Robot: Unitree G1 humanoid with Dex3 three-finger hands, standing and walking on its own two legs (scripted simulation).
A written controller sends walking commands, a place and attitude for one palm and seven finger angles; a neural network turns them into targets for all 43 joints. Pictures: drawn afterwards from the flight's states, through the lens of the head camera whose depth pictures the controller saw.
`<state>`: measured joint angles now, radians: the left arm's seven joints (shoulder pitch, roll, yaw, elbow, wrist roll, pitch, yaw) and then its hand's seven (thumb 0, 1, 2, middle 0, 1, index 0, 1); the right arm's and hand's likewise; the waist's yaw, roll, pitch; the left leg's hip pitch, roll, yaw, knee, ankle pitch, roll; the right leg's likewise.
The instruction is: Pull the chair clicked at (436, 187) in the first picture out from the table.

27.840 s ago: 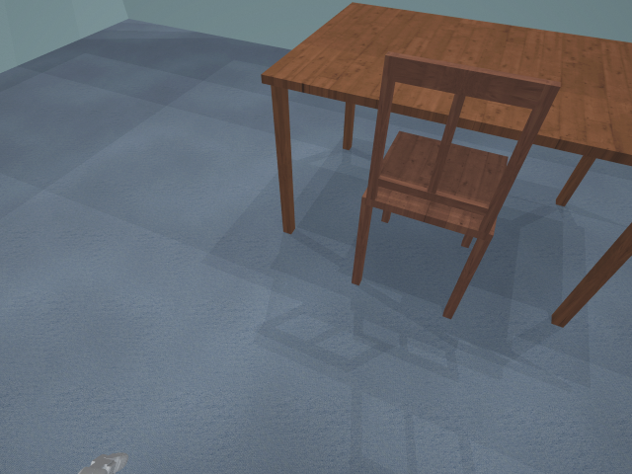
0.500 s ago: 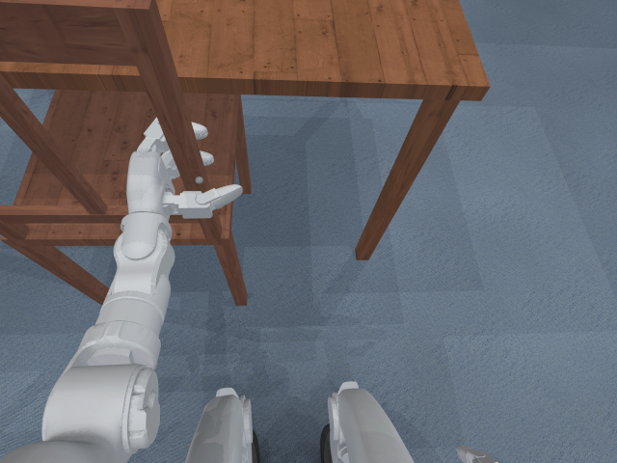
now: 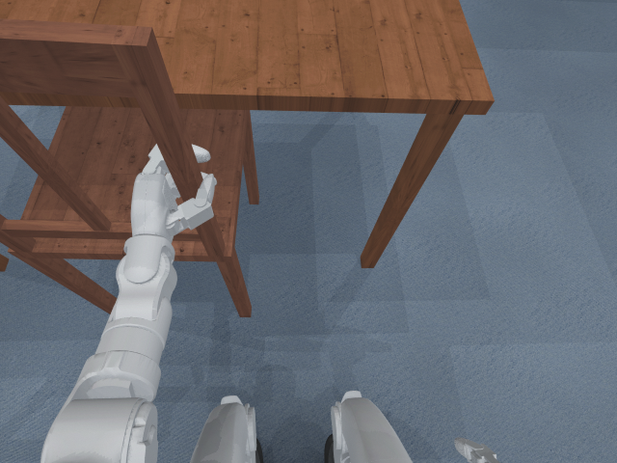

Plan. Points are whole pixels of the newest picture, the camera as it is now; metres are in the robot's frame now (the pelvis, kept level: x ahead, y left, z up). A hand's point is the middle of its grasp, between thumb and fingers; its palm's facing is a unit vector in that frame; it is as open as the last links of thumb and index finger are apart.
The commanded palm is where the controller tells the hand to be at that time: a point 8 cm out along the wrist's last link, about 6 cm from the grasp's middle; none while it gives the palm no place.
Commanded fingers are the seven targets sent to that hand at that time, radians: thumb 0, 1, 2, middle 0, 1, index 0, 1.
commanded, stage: hook a spindle and tug to test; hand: left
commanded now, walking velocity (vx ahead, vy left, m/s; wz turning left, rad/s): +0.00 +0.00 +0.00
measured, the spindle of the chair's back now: (53, 173) +0.49 +0.31 +0.03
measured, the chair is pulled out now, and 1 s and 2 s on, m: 0.01 0.09 0.19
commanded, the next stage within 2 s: step backward, pulling the chair out in 0.36 s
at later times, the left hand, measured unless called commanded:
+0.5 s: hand (198, 230) +0.40 +0.12 +0.02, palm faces -0.03 -1.00 -0.04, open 6.0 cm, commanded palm +0.38 +0.17 +0.02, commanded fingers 0.00 0.90 0.90 -0.50 -1.45 -0.50 -1.45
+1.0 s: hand (200, 265) +0.35 +0.11 +0.04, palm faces -0.08 -0.99 -0.11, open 5.8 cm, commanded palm +0.33 +0.16 +0.04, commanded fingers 0.00 0.90 0.90 -0.50 -1.45 -0.50 -1.45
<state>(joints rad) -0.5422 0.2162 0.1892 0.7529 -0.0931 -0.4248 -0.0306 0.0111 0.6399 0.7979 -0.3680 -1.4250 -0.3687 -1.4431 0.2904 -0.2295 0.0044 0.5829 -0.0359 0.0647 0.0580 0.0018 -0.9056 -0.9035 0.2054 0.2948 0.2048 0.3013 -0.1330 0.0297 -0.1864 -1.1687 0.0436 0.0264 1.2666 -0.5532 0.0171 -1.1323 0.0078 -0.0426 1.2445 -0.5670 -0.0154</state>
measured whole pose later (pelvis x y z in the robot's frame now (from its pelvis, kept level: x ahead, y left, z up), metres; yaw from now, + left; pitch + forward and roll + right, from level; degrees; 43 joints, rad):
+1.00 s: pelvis -0.02 +0.01 +0.10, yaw -2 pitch +9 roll -1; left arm -0.46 0.18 0.02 0.98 -0.08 -0.22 0.05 0.09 0.63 0.75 -0.28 -1.06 -0.49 -1.45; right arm 0.25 -0.23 0.01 0.63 0.05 0.16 -0.13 0.00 -0.91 -0.90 0.20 0.29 0.20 0.30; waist -0.10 0.00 0.02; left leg -0.55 0.03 0.09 0.66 -0.26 0.03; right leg -0.53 0.01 0.01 0.63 -0.25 0.01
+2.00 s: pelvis -0.09 +0.00 +0.10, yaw -2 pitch +3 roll +1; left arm -0.45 0.11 -0.02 1.03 -0.03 -0.24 0.09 0.09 0.55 0.79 -0.32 -1.16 -0.50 -1.45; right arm 0.22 -0.25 0.02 0.76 0.04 -0.02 -0.13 0.00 -0.90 -0.90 0.21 0.30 0.21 0.30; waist -0.07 0.01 0.11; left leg -0.39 -0.03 -0.01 0.72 -0.43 -0.02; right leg -0.49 -0.03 -0.01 0.56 -0.13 -0.01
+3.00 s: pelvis -0.17 +0.00 +0.10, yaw -3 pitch +2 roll +2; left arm -0.45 0.16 -0.05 0.97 -0.04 -0.19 0.06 0.11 0.54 0.79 -0.32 -1.20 -0.50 -1.45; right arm 0.22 -0.20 0.02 0.69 0.03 0.08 -0.14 0.00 -0.90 -0.90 0.21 0.29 0.21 0.30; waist -0.05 -0.02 0.12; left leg -0.37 0.01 0.05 0.60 -0.28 -0.01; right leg -0.47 -0.02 0.01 0.59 -0.15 -0.01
